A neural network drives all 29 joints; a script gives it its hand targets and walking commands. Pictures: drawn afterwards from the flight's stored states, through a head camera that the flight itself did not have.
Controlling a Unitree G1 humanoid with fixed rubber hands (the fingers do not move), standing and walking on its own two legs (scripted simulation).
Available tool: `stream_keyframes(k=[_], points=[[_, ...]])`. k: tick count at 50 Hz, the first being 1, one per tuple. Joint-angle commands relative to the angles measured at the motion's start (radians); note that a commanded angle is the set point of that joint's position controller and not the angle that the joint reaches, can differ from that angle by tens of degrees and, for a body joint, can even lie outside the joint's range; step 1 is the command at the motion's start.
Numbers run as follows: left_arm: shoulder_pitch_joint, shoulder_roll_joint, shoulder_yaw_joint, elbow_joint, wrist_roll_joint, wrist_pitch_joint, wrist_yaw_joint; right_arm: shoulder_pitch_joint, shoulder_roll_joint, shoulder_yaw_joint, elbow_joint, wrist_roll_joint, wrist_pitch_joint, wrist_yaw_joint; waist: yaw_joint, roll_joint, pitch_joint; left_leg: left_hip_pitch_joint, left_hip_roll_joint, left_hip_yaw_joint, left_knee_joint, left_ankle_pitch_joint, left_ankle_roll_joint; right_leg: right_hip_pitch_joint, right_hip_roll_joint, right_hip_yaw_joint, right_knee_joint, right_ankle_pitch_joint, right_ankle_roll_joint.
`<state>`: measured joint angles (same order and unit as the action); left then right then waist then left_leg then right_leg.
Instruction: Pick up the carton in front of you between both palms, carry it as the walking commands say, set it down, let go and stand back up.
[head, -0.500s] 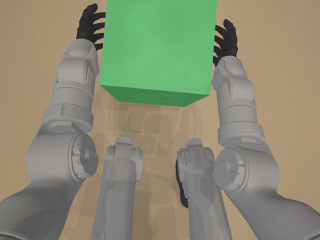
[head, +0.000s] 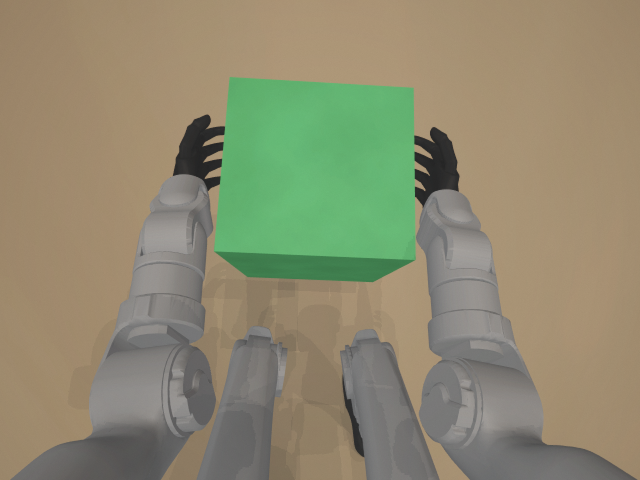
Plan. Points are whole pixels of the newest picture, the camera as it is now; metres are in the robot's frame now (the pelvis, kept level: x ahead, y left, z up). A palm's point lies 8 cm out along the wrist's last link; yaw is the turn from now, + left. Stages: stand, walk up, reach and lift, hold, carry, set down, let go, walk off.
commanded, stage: reach and lift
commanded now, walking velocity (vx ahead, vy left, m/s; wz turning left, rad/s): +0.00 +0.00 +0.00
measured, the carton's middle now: (315, 199) +0.47 +0.01 -0.12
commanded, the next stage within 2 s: hold in 1.94 s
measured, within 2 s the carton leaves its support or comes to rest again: neither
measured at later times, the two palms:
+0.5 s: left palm (144, 158) +0.41 +0.16 +0.11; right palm (521, 173) +0.41 -0.15 +0.11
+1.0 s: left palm (25, 109) +0.37 +0.15 +0.24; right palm out of the picture +0.37 -0.15 +0.25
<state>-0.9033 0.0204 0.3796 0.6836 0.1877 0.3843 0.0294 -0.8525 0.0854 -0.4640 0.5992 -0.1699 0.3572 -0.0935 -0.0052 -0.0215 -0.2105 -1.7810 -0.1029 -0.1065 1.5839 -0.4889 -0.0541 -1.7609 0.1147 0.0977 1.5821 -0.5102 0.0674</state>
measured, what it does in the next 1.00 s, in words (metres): rises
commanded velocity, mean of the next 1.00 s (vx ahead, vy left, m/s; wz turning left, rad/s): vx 0.00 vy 0.00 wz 0.00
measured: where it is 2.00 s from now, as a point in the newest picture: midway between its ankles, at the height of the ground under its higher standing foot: (307, 423)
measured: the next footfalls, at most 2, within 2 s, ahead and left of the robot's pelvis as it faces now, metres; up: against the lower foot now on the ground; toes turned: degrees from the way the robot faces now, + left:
none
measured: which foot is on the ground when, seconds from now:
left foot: down 0.00-1.00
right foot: down 0.00-1.00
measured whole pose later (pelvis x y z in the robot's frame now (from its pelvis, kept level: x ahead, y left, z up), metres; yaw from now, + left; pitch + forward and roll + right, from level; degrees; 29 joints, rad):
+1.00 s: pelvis +0.08 +0.00 +0.22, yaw +1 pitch -1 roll +0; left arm -0.24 -0.15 0.24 0.39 0.24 0.59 0.03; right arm -0.25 0.15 -0.25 0.39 -0.24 0.57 -0.02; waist 0.00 0.00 -0.10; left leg -0.22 -0.05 -0.14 0.47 -0.23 -0.02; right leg -0.21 0.05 0.15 0.47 -0.25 0.01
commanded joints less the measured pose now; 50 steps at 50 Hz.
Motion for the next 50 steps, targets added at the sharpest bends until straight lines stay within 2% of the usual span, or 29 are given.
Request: stream_keyframes(k=[1, 17, 28, 35, 43, 46, 50], points=[[-0.571, -1.125, -0.541, -0.001, -0.169, -0.030, -0.246, -0.621, 1.064, 0.610, 0.061, 0.156, -0.004, 0.264, 0.013, 0.053, -0.898, 0.661, -0.066, 0.152, -0.229, 0.236, 0.021, 0.519, 0.073, -0.151, -0.223, 0.206, -0.024], [-0.264, -1.154, -0.563, -0.021, -0.128, -0.077, -0.231, -0.292, 1.079, 0.637, 0.066, 0.109, -0.047, 0.269, 0.008, 0.036, -0.654, 0.988, -0.045, 0.082, -0.547, 0.299, 0.034, 0.855, 0.046, -0.075, -0.547, 0.268, -0.040], [-0.045, -1.156, -0.631, -0.096, -0.129, -0.067, -0.233, -0.065, 1.083, 0.710, 0.006, 0.104, -0.032, 0.276, 0.009, 0.026, -0.491, 1.268, -0.023, 0.040, -0.787, 0.427, 0.043, 1.168, 0.015, -0.026, -0.792, 0.411, -0.047], [0.080, -1.152, -0.680, -0.166, -0.144, -0.009, -0.240, 0.065, 1.072, 0.756, -0.054, 0.112, 0.026, 0.289, 0.008, 0.027, -0.360, 1.447, -0.007, 0.023, -0.945, 0.511, 0.042, 1.371, -0.003, -0.009, -0.951, 0.508, -0.049], [0.174, -1.144, -0.743, -0.302, -0.176, 0.113, -0.252, 0.174, 1.075, 0.812, -0.169, 0.144, 0.146, 0.309, 0.004, 0.018, -0.198, 1.626, 0.004, 0.022, -1.111, 0.551, 0.038, 1.574, -0.019, -0.005, -1.116, 0.575, -0.046], [0.193, -1.118, -0.727, -0.324, -0.168, 0.163, -0.254, 0.196, 1.053, 0.792, -0.186, 0.136, 0.195, 0.315, 0.003, 0.015, -0.096, 1.648, 0.004, 0.028, -1.163, 0.497, 0.040, 1.600, -0.023, -0.010, -1.167, 0.530, -0.046], [0.175, -1.107, -0.665, -0.299, -0.142, 0.201, -0.264, 0.169, 1.029, 0.733, -0.165, 0.111, 0.233, 0.328, 0.005, 0.013, 0.018, 1.635, 0.009, 0.035, -1.200, 0.371, 0.047, 1.588, -0.027, -0.016, -1.204, 0.395, -0.052]])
